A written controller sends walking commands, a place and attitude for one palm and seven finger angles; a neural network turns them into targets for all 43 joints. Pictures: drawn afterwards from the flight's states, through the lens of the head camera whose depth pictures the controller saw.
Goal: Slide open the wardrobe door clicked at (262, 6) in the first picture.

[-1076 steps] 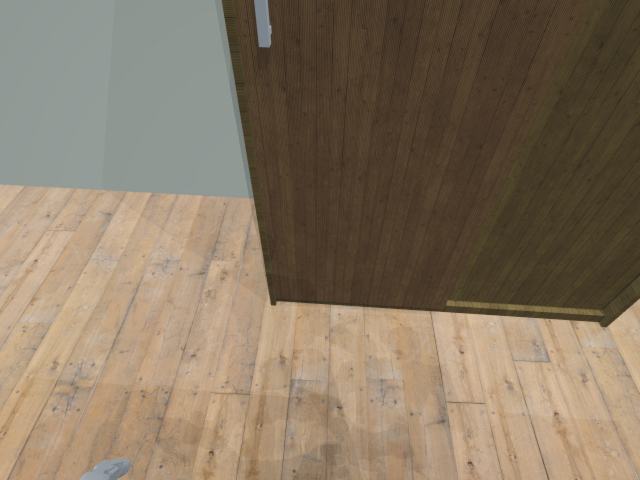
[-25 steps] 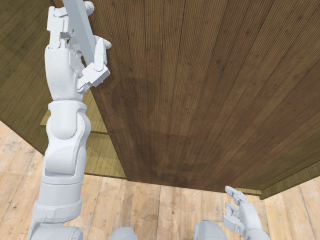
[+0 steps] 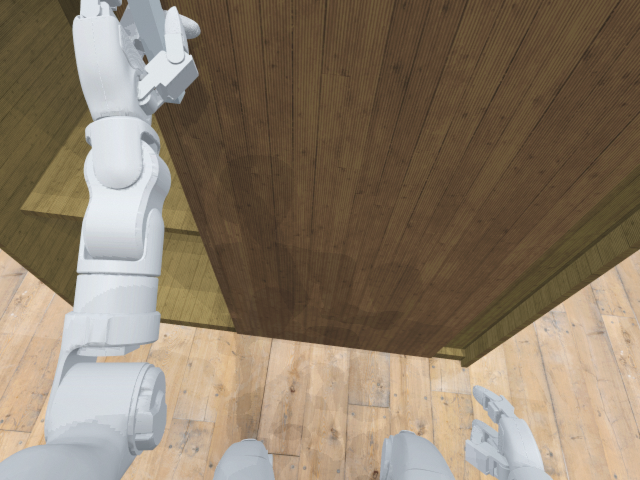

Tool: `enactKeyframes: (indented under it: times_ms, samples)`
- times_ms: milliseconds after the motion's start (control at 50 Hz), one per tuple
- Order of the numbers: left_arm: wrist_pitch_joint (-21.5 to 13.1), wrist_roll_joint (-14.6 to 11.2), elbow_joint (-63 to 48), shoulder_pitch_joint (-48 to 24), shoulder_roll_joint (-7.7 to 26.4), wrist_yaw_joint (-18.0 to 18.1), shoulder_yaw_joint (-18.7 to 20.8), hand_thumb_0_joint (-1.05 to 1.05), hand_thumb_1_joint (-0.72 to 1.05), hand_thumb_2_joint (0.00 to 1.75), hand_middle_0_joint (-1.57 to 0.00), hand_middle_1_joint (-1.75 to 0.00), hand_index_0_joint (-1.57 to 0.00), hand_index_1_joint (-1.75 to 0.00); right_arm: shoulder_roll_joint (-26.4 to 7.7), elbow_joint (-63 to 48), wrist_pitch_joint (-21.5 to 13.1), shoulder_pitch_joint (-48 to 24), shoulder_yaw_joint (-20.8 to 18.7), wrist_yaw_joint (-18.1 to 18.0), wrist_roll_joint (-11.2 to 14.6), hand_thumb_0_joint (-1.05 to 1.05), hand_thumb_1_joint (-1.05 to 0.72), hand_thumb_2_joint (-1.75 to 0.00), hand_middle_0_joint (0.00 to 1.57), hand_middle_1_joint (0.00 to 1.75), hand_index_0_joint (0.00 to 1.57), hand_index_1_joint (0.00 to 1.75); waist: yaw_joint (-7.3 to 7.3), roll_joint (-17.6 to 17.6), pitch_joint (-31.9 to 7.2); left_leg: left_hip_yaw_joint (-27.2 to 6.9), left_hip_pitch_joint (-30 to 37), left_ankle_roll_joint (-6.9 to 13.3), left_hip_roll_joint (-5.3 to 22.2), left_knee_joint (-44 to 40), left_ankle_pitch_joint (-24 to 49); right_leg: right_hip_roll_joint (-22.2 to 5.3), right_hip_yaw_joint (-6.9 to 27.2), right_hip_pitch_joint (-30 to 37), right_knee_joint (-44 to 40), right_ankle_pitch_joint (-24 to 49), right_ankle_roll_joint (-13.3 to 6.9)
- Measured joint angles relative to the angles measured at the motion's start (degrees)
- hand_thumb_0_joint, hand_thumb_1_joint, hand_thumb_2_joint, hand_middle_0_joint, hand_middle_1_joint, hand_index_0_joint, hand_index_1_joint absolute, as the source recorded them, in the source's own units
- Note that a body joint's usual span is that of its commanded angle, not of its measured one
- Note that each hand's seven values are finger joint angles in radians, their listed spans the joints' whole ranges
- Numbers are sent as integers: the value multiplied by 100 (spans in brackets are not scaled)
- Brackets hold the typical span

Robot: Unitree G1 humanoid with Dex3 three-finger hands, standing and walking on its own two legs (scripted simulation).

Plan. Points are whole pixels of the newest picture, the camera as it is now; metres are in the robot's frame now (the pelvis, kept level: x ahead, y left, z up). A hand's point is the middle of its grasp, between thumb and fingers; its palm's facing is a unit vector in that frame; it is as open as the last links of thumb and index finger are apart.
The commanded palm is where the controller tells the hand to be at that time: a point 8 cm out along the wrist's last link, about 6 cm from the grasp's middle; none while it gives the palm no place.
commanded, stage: step sideways, sliding the door along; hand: left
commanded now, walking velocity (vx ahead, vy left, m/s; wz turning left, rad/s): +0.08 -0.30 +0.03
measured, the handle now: out of the picture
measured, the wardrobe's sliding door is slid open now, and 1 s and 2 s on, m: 0.47 0.47 0.47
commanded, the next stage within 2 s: stop walking and hold the door there in 0.40 s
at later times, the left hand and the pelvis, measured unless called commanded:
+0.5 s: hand (198, 54) +0.42 +0.20 +0.25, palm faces +0.56 -0.83 +0.00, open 7.2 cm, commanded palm +0.38 +0.22 +0.22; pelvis +0.02 -0.12 +0.00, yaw +3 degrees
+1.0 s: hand (184, 51) +0.43 +0.21 +0.25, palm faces +0.68 -0.71 -0.16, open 7.2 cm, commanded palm +0.37 +0.23 +0.22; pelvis +0.05 -0.17 -0.01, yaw -2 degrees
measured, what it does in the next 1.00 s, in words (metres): steps to the right: right foot, then left foot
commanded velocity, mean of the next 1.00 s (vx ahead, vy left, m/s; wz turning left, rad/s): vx -0.01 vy -0.06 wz -0.01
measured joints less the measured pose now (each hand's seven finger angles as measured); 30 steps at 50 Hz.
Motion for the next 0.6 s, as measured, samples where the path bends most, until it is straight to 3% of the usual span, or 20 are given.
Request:
enactKeyframes:
  times_ms: [120,160,200,220,260,300,320,340,360,380,420,460,520,600]
  samples:
    - [124,-146,589,-408,320,-6,136,1,78,85,-45,-140,-7,-120,152,-90,-47,167,189,-37,52,1,-91,-90,20,30,20,30,204,207,22,-341,11,-364,497,-298,296,-124,-160,692,-1545,-57,83]
    - [166,-193,818,-553,488,23,244,1,79,86,-45,-140,-5,-120,168,-121,-79,182,240,-30,82,1,-91,-90,20,30,20,30,214,249,8,-479,-106,-483,602,-172,277,-42,-246,1089,-2211,47,83]
    - [235,-193,1090,-740,721,53,366,0,80,86,-42,-140,-2,-119,189,-130,-108,189,313,-25,140,1,-91,-90,20,30,20,30,193,97,-70,-565,-326,-540,553,142,148,-56,-289,1549,-3076,645,43]
    - [246,-161,1175,-773,818,99,479,0,81,86,-41,-140,-1,-118,130,-101,-117,129,344,-32,166,1,-91,-90,20,30,20,30,125,125,-83,-652,-488,-448,559,390,30,-54,-341,1616,-3189,567,156]
    - [164,-120,1214,-684,880,201,722,-1,81,87,-38,-141,0,-116,-71,49,-103,-50,277,-102,181,1,-91,-90,20,30,20,30,-120,329,-4,-853,-862,-220,334,1265,-999,-74,-508,1526,-2900,252,171]
    - [170,-137,1051,-567,864,252,811,-1,81,87,-38,-142,0,-116,-221,232,-76,-137,186,-230,185,1,-91,-90,20,30,20,30,-199,237,28,-647,-1051,-76,-176,1986,-1827,-264,-518,1453,-2792,124,124]
    - [189,-135,927,-516,828,287,804,-1,80,88,-38,-142,0,-115,-291,293,-62,-133,158,-283,183,1,-91,-90,20,30,20,30,-210,175,27,-443,-986,-26,-376,1780,-1803,-339,-519,1414,-2755,142,78]
    - [207,-126,801,-468,793,309,789,-1,80,88,-38,-142,0,-115,-363,315,-42,-102,132,-312,179,1,-91,-90,20,30,20,30,-199,138,18,-186,-773,11,-498,1151,-1292,-382,-512,1311,-2588,207,35]
    - [229,-127,685,-424,768,315,773,-1,80,88,-38,-142,-1,-114,-450,274,-23,-38,86,-319,163,1,-91,-90,20,30,20,30,-154,215,-26,-60,-580,198,-454,558,-83,-312,-488,1089,-2208,323,24]
    - [221,-161,617,-440,789,293,757,-1,80,88,-38,-143,-1,-113,-448,264,-8,-40,-4,-307,148,1,-91,-90,20,30,20,30,-73,206,54,-24,-531,283,-372,550,298,-222,-329,853,-1636,-14,29]
    - [209,-122,537,-473,810,211,797,-1,80,88,-38,-143,-2,-111,-366,255,51,-69,-104,-171,144,1,-91,-90,20,30,19,30,87,112,236,49,-326,208,-213,631,-95,-18,-10,448,-547,-612,-17]
    - [187,-62,500,-449,837,135,849,-1,80,88,-38,-143,-3,-110,-262,218,69,-66,-116,-58,140,1,-91,-90,19,30,19,30,127,80,310,-5,-136,67,-61,467,-308,86,34,152,56,-679,-7]
    - [156,-47,495,-375,913,58,908,-1,79,89,-39,-143,-4,-110,-126,88,63,-6,-67,18,121,1,-91,-90,19,30,19,30,203,90,325,-86,120,-142,179,69,-146,58,-93,-90,113,-304,66]
    - [-384,53,1040,210,1684,-387,1307,-6,71,88,-42,-143,-6,-114,-3,-73,129,-33,181,-71,33,1,-91,-90,20,30,20,30,64,145,37,-39,334,-348,498,-310,-11,65,-267,-31,-847,78,182]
